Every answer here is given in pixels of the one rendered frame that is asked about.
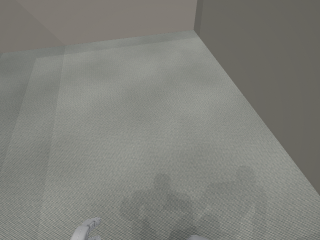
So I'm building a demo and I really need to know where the robot left hand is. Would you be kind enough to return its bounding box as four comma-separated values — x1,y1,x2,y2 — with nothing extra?
70,217,101,240

